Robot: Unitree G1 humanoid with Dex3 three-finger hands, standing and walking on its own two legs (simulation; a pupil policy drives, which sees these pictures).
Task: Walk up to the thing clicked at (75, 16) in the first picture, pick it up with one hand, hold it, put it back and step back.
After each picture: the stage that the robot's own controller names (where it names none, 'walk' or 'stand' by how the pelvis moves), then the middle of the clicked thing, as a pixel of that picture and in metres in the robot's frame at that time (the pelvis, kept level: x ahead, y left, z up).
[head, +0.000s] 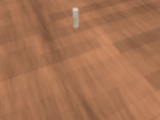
stand; (75, 18) +1.68 +0.09 -0.66
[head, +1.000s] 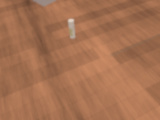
walk; (71, 29) +1.55 +0.23 -0.65
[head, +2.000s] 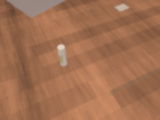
walk; (62, 55) +1.02 +0.26 -0.65
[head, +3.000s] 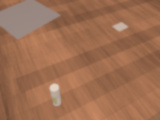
walk; (55, 95) +0.61 +0.21 -0.63
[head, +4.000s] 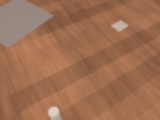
stand; (55, 117) +0.40 +0.18 -0.63
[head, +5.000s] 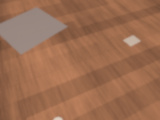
stand; out of the picture +0.37 +0.17 -0.65
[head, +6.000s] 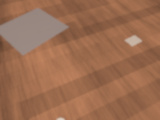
stand; out of the picture +0.37 +0.16 -0.66
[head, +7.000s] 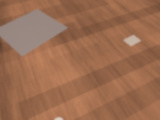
stand; out of the picture +0.38 +0.18 -0.66
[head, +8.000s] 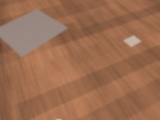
stand; out of the picture +0.37 +0.18 -0.66
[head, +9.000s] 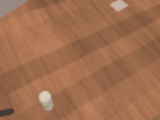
go down; (46, 101) +0.40 +0.17 -0.57
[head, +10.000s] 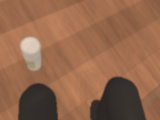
go down; (32, 56) +0.46 +0.18 -0.27
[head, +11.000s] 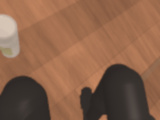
close in; (7, 40) +0.46 +0.19 -0.20
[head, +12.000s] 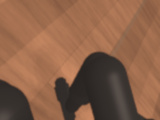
close; out of the picture +0.46 +0.22 -0.17
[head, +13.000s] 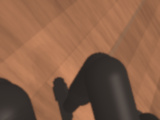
lift; out of the picture +0.46 +0.23 -0.17
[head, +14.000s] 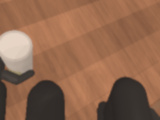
lift; (19, 61) +0.36 +0.21 -0.04
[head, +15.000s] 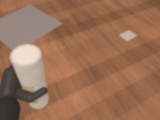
hold; (33, 81) +0.31 +0.16 +0.08
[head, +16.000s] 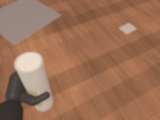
hold; (37, 86) +0.31 +0.16 +0.03
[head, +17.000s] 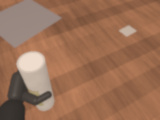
hold; (39, 85) +0.32 +0.16 +0.03
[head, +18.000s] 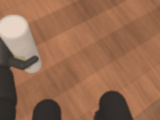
crouch; (24, 50) +0.43 +0.17 -0.04
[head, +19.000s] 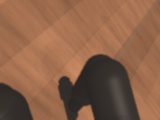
lower; out of the picture +0.49 +0.23 -0.17
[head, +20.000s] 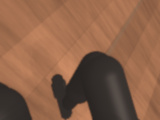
lower; out of the picture +0.49 +0.25 -0.18
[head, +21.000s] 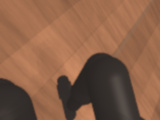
lower; out of the picture +0.47 +0.23 -0.18
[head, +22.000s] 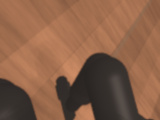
lower; out of the picture +0.47 +0.23 -0.18
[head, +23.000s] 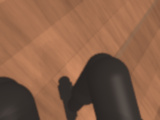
loosen; out of the picture +0.45 +0.21 -0.18
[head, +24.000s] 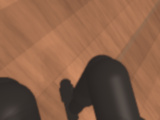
withdraw; out of the picture +0.45 +0.20 -0.18
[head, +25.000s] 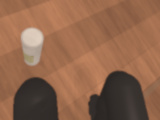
walk; (32, 50) +0.46 +0.16 -0.22
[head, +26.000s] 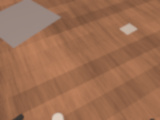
stand; out of the picture +0.37 +0.15 -0.58
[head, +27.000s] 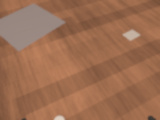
stand; out of the picture +0.37 +0.15 -0.60
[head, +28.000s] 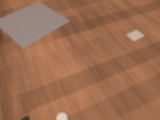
stand; out of the picture +0.38 +0.14 -0.61
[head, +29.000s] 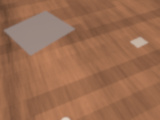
walk; out of the picture +0.39 +0.15 -0.65
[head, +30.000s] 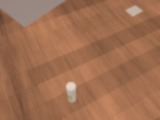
walk; (71, 92) +0.52 +0.10 -0.64
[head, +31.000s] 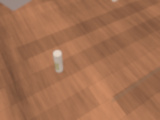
walk; (58, 61) +0.79 +0.19 -0.63
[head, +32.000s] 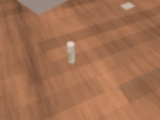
stand; (71, 53) +1.06 +0.16 -0.63
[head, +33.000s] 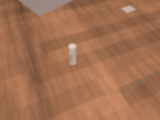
stand; (72, 54) +1.06 +0.12 -0.66
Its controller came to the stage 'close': yes
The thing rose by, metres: 0.69
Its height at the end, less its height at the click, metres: +0.00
